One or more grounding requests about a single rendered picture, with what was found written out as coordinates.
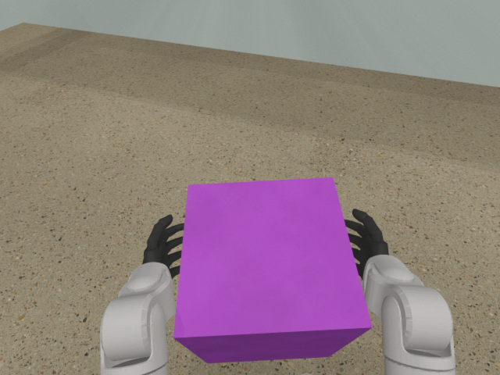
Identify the left robot hand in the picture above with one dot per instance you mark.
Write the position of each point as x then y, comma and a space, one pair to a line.
158, 247

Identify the robot right forearm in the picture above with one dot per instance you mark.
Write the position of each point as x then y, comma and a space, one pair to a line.
417, 325

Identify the robot left forearm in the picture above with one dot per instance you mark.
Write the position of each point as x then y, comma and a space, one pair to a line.
133, 327

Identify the carton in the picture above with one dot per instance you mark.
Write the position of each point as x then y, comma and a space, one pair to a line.
267, 272

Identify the right robot hand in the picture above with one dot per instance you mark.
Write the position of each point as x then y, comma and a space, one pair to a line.
371, 242

